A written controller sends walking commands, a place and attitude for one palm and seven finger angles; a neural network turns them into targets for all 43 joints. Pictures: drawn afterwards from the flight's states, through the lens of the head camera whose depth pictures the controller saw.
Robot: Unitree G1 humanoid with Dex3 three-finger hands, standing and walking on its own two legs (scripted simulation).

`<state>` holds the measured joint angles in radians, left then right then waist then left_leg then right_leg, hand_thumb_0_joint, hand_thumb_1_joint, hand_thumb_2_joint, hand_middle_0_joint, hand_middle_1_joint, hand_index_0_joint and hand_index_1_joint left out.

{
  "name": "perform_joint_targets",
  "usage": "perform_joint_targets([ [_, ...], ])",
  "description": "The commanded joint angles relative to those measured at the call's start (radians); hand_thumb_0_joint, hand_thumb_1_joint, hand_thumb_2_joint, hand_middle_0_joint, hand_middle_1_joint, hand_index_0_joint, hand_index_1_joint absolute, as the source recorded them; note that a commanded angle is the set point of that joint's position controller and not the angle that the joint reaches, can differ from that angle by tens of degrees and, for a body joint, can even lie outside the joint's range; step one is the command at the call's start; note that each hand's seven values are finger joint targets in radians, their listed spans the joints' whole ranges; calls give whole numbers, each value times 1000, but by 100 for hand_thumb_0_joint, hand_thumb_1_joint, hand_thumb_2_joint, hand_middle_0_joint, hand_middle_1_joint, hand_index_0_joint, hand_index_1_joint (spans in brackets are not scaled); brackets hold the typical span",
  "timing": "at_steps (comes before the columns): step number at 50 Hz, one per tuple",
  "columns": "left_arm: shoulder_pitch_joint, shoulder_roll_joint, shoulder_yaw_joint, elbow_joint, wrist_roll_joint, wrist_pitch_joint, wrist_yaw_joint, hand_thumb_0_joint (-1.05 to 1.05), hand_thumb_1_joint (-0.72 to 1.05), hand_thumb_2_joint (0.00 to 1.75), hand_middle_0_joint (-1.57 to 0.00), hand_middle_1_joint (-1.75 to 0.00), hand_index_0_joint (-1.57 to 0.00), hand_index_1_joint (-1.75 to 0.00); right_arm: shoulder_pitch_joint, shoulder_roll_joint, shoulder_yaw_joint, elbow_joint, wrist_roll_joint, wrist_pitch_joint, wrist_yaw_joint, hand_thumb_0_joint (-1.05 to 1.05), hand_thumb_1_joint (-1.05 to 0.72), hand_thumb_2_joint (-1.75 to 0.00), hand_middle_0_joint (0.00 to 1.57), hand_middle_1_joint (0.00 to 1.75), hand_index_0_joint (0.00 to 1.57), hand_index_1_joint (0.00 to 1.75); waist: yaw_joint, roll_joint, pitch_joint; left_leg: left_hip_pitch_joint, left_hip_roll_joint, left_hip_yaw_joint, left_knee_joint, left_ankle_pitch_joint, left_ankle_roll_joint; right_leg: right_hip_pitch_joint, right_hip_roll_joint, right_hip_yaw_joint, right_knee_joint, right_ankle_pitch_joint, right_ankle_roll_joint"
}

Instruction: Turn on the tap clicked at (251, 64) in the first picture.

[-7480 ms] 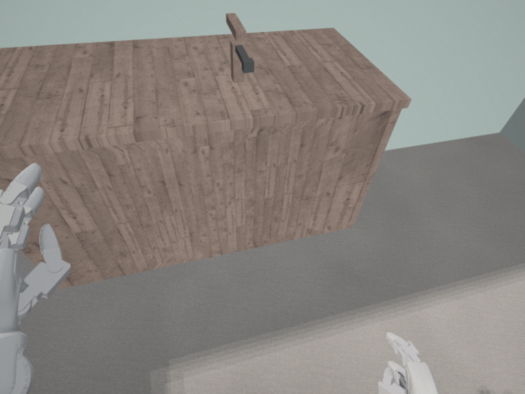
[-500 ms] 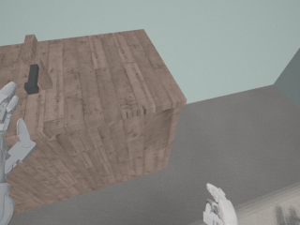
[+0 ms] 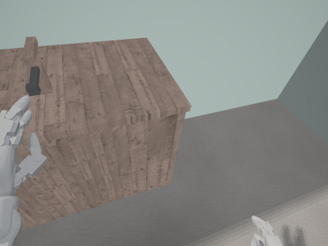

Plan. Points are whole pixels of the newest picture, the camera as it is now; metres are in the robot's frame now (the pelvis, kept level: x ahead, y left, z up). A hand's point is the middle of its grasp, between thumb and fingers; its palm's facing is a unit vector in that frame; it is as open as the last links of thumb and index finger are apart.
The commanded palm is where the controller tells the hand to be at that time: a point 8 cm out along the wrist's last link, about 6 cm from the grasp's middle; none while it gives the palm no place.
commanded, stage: come to a stop and stand still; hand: left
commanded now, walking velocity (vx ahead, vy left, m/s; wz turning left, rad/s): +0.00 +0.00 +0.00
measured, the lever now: (33, 89) +0.47 +0.43 +0.09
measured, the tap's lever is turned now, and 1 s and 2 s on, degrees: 0 0 0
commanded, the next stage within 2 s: look again from close up in 1.38 s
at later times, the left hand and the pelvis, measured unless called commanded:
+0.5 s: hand out of the picture +0.20 +0.32 +0.17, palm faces +0.44 -0.84 -0.32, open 7.4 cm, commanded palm +0.14 +0.34 +0.18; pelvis -0.01 +0.05 +0.00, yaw +3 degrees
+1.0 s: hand (21, 136) +0.25 +0.30 +0.17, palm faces +0.38 -0.85 -0.37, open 7.4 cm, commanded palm +0.19 +0.34 +0.18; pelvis +0.04 +0.06 +0.01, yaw +1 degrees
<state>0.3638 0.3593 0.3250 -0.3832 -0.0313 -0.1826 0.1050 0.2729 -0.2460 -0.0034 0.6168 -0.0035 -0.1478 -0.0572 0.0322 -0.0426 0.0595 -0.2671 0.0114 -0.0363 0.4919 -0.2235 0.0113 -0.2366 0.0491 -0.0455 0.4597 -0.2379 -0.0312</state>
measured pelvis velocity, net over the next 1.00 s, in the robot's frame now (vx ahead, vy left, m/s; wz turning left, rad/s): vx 0.04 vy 0.06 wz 0.02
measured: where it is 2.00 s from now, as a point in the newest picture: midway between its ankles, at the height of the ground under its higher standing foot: outside the picture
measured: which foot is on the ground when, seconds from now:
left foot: down 0.00-1.00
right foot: down 0.00-0.38, up 0.40-0.54, down 0.56-1.00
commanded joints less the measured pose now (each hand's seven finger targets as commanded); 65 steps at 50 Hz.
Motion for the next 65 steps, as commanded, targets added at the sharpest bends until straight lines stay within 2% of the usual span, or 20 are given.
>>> perform_joint_targets([
  [1,-187,196,108,-316,5,-112,16,0,90,90,-20,-30,-20,-30,-130,-87,-25,-175,-2,-75,11,0,-90,-90,20,30,20,30,-17,201,-64,-28,11,-37,-183,-237,20,43,-42,84,-124,-245,32],
  [4,-67,172,125,-227,10,-105,1,0,90,90,-20,-30,-20,-30,-140,-85,-30,-181,-1,-67,24,0,-90,-90,20,30,20,30,10,213,-88,-240,57,-86,-286,-408,36,235,-1,46,33,-181,41],
  [7,18,173,148,-162,4,-94,-19,0,90,90,-20,-30,-20,-30,-142,-68,-29,-194,0,-50,34,0,-90,-90,20,30,20,30,19,136,-56,-327,40,-58,-257,-413,25,248,-3,41,18,-187,33],
  [9,12,182,158,-182,-1,-96,-29,0,90,90,-20,-30,-20,-30,-136,-64,-32,-194,-3,-39,35,0,-90,-90,20,30,20,30,11,15,-65,-229,-16,3,-119,-310,5,136,-47,99,-120,-270,20],
  [10,-5,190,157,-203,-4,-96,-32,0,90,90,-20,-30,-20,-30,-125,-64,-32,-186,-4,-35,33,0,-90,-90,20,30,20,30,0,-54,-58,-120,-60,40,6,-237,-12,-2,-92,146,-218,-365,3],
  [11,-33,205,166,-246,-9,-96,-32,0,90,90,-20,-30,-20,-30,-117,-66,-33,-179,-8,-33,30,0,-90,-90,20,30,20,30,-11,-75,-67,11,-86,59,118,-161,-25,-153,-136,190,-283,-453,-24],
  [13,-73,197,147,-297,-9,-86,-27,0,90,90,-20,-30,-20,-30,-119,-51,-19,-161,-13,-33,24,0,-90,-90,20,30,20,30,-25,-103,-75,117,-81,57,171,-113,-22,-259,-171,192,-281,-497,-44],
  [16,-146,208,149,-370,-8,-85,-12,0,90,90,-20,-30,-20,-30,-132,-62,-16,-144,-14,-56,18,0,-90,-90,20,30,20,30,-31,55,-111,157,-40,-26,-48,-118,-9,-174,-77,103,-110,-350,8],
  [18,-144,183,132,-386,-1,-96,1,0,90,90,-20,-30,-20,-30,-154,-79,-15,-152,-4,-79,16,0,-90,-90,20,30,20,30,-12,276,-137,-8,113,-268,-322,-362,40,3,20,45,165,-210,42],
  [19,-166,174,128,-390,11,-99,3,0,90,90,-20,-30,-20,-30,-161,-79,-19,-159,0,-86,20,0,-90,-90,20,30,20,30,-8,327,-125,-96,166,-339,-393,-516,68,50,39,55,278,-175,43],
  [20,-161,162,121,-360,20,-100,2,0,90,90,-20,-30,-20,-30,-161,-80,-26,-157,-1,-86,23,0,-90,-90,20,30,20,30,-10,315,-100,-160,178,-345,-420,-591,83,79,38,61,321,-158,38],
  [22,-131,151,108,-341,22,-98,3,0,90,90,-20,-30,-20,-30,-154,-62,-22,-156,-3,-89,33,0,-90,-90,20,30,20,30,-10,247,-91,-99,164,-311,-389,-475,82,49,20,64,252,-144,30],
  [25,-48,149,105,-319,23,-101,11,0,90,90,-20,-30,-20,-30,-151,-57,-23,-158,-7,-85,44,0,-90,-90,20,30,20,30,0,198,-126,-48,114,-219,-321,-354,51,136,15,31,-19,-130,9],
  [29,-17,159,113,-272,3,-91,10,0,90,90,-20,-30,-20,-30,-158,-58,-14,-157,-23,-52,46,0,-90,-90,20,30,20,30,-8,137,-106,3,25,-95,-191,-117,-37,107,-63,137,-225,-81,-35],
  [30,-53,156,107,-269,-1,-91,10,0,90,90,-20,-30,-20,-30,-162,-63,-11,-149,-24,-52,44,0,-90,-90,20,30,20,30,-10,125,-124,66,21,-88,-189,-77,-49,60,-66,135,-219,-98,-36],
  [32,-38,144,99,-217,-3,-75,9,0,90,90,-20,-30,-20,-30,-165,-71,-18,-145,-10,-52,33,0,-90,-90,20,30,20,30,-10,41,-129,116,40,-105,-205,-96,-26,7,-46,115,-204,-143,-13],
  [41,-81,179,106,-319,-5,-81,18,0,90,90,-20,-30,-20,-30,-189,-73,-5,-174,-7,-36,6,0,-90,-90,20,30,20,30,-1,177,-188,151,81,-162,-298,-26,-27,68,-25,77,-106,1,5],
  [52,48,169,127,-247,-31,-75,13,0,90,90,-20,-30,-20,-30,-164,-74,-11,-178,4,1,10,0,-90,-90,20,30,20,30,-7,104,-233,219,51,-61,-112,400,-24,68,-65,87,-138,206,8],
  [58,30,169,120,-230,-37,-70,11,0,90,90,-20,-30,-20,-30,-168,-76,-12,-184,13,18,8,0,-90,-90,20,30,20,30,-9,59,-213,198,36,-45,-91,359,4,63,-79,109,-158,249,16],
  [65,-10,170,109,-242,-38,-70,14,0,90,90,-20,-30,-20,-30,-171,-76,-14,-188,14,22,3,0,-90,-90,20,30,20,30,-11,70,-177,193,18,-39,-95,250,15,38,-84,125,-199,196,21],
])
